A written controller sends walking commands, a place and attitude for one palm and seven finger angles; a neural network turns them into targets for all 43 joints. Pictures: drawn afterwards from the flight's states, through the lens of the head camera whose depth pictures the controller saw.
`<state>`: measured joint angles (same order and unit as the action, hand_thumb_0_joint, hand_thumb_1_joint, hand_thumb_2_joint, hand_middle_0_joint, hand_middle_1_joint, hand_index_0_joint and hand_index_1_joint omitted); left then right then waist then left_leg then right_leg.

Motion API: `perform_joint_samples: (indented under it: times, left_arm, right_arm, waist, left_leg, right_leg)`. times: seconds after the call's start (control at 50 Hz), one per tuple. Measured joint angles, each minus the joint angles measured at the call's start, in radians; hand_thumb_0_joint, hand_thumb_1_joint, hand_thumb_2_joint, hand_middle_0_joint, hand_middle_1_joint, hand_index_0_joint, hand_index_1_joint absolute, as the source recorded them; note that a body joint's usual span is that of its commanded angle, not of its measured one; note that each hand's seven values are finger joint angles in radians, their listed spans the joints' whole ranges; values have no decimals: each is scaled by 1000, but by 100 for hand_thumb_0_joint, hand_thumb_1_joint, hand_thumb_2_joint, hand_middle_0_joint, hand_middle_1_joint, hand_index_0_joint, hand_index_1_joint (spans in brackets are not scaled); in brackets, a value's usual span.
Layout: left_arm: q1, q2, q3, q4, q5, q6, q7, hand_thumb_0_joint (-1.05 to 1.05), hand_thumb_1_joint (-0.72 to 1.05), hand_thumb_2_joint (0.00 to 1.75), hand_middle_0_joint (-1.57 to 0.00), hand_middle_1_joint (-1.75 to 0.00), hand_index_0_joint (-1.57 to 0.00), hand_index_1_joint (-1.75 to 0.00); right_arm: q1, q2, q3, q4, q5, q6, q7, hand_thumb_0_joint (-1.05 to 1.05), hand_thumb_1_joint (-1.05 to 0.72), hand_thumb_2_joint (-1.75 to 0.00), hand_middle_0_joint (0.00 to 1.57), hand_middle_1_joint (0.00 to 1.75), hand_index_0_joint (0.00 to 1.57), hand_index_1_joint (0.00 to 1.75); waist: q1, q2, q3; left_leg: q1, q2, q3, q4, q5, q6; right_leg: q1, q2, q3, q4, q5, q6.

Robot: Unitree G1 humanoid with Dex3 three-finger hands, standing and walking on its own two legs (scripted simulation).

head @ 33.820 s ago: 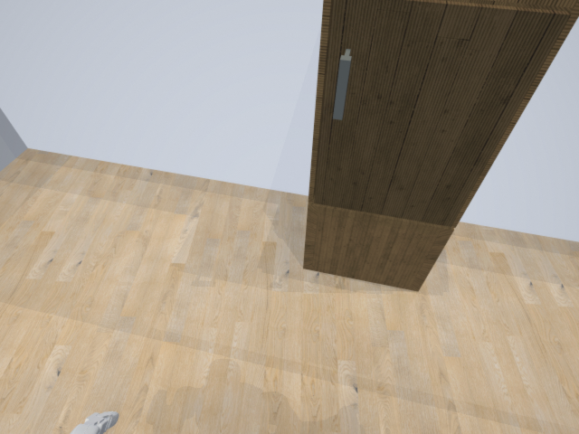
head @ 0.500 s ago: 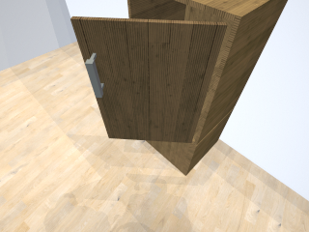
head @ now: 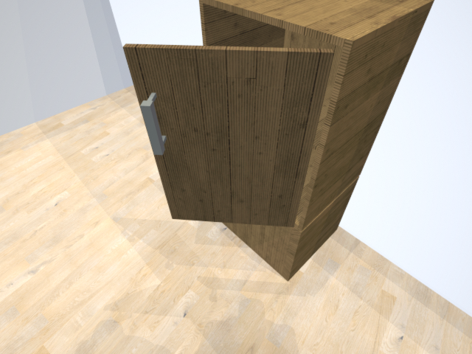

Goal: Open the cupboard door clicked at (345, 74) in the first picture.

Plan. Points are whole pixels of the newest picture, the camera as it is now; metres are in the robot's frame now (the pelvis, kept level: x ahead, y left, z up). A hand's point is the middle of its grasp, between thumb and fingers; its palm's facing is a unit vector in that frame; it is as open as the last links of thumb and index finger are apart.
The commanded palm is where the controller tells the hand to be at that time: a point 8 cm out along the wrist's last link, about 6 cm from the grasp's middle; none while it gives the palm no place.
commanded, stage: come to a stop and stand still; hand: left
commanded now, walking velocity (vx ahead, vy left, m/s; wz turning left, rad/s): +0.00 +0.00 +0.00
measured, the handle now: (156, 124) +0.59 +0.23 +0.08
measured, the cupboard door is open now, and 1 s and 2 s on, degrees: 41 41 41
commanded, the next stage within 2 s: look again from close up in 0.44 s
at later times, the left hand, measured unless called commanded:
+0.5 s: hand out of the picture -0.01 +0.15 -0.17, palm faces +0.04 -0.98 -0.17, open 7.4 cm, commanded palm none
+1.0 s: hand out of the picture -0.01 +0.15 -0.17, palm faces +0.06 -0.99 -0.15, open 7.4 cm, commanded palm none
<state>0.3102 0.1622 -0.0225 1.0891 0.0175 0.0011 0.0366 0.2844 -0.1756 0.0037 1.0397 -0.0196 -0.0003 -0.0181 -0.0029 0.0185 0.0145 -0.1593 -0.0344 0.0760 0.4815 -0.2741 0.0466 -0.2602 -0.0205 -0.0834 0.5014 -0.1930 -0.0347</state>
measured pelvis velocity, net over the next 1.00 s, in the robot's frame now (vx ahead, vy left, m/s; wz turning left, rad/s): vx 0.01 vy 0.00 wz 0.01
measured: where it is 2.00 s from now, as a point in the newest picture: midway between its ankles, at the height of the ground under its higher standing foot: outside the picture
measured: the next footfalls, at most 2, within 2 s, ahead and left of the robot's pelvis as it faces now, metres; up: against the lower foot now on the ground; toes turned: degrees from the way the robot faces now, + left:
none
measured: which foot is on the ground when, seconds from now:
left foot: down 0.00-1.00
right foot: down 0.00-1.00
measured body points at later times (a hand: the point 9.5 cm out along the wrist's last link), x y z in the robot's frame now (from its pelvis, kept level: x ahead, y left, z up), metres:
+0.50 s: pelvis -0.01 -0.01 +0.00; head -0.02 -0.01 +0.45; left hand -0.02 +0.20 -0.16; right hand -0.05 -0.22 -0.16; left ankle +0.00 +0.09 -0.74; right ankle +0.05 -0.10 -0.74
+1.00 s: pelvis +0.01 +0.00 +0.01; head +0.01 +0.01 +0.46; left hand -0.01 +0.21 -0.16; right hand +0.00 -0.21 -0.15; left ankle +0.00 +0.09 -0.74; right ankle +0.05 -0.10 -0.74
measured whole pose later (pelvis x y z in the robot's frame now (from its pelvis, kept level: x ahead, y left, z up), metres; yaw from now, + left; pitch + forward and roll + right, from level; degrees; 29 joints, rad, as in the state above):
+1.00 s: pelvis +0.01 +0.00 +0.01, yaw +1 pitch -2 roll +0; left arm 0.33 0.12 -0.01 1.10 0.01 -0.02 0.04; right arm 0.32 -0.11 0.01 1.12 -0.01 -0.02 -0.03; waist 0.01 -0.02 0.02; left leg -0.15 -0.03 0.06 0.42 -0.24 0.04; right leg -0.24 -0.01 -0.09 0.41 -0.15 -0.03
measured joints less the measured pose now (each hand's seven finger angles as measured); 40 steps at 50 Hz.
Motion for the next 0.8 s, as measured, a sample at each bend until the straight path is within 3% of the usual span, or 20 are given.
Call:
perform_joint_samples:
  times: [0.42, 0.8]
  left_arm:
    - [17, -19, 14, -2, -3, -12, -6, 1, 91, 90, -20, -30, -20, -30]
    - [13, -32, 11, 11, -5, -16, 0, 1, 91, 90, -20, -30, -20, -30]
  right_arm:
    - [99, 32, 7, 67, -1, -4, 0, 0, -91, -90, 20, 30, 20, 30]
    - [63, 75, 13, 82, 5, -16, -5, 0, -91, -90, 20, 30, 20, 30]
  waist:
    - [-3, -33, -14]
    - [4, -37, -1]
  left_leg:
    - [-34, 8, -22, -27, 40, -15]
    - [-15, 9, -21, -47, 35, -10]
  right_leg:
    - [-17, 14, -13, -48, 43, -17]
    - [6, 17, -10, -80, 46, -8]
